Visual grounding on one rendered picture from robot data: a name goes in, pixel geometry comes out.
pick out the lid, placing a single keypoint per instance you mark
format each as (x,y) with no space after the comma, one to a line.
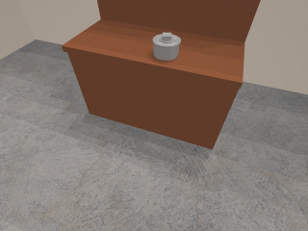
(166,43)

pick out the table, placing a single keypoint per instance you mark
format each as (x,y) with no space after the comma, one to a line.
(187,98)

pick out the pot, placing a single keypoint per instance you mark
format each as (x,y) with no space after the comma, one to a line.
(165,54)

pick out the knob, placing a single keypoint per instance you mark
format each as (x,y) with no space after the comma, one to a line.
(167,35)

